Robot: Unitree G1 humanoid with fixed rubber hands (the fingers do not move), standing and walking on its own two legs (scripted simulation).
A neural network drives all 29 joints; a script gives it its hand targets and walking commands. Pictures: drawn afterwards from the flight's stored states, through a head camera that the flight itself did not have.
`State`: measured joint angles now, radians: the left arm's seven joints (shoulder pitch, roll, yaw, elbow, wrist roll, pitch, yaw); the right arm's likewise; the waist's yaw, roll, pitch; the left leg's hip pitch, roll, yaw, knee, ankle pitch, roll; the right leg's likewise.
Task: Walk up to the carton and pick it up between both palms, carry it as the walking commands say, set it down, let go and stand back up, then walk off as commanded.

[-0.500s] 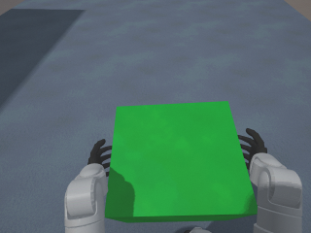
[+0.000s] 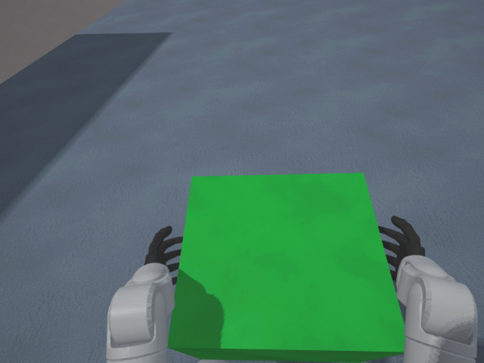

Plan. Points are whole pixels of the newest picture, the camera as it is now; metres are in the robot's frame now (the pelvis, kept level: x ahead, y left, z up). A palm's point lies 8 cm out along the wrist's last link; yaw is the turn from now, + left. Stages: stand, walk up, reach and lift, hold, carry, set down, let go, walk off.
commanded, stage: carry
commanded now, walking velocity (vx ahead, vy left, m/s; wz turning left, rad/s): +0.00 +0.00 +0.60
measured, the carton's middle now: (277, 271) +0.29 -0.03 -0.02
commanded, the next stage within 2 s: none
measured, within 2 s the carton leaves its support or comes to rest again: neither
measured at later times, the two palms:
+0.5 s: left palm out of the picture +0.03 +0.22 +0.07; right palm (353, 320) +0.18 -0.12 +0.06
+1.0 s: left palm out of the picture -0.14 +0.29 +0.07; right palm out of the picture +0.10 +0.01 +0.07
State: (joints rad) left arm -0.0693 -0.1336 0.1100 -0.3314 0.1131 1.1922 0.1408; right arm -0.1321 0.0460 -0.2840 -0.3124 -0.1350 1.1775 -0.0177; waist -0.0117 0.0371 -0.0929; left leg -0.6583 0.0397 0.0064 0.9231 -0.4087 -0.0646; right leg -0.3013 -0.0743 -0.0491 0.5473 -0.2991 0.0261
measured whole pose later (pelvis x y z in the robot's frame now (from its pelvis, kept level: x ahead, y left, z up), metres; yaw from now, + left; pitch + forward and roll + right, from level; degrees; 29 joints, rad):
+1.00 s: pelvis -0.23 -0.01 +0.00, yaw +36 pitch +6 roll +0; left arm -0.08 -0.06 0.16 -0.40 0.06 1.21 0.12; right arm -0.15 0.12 -0.23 -0.34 -0.15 1.15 -0.06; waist 0.04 0.00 -0.08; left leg -0.45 -0.07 0.00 0.55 -0.20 0.06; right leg -0.49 -0.08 -0.07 0.84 -0.45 0.07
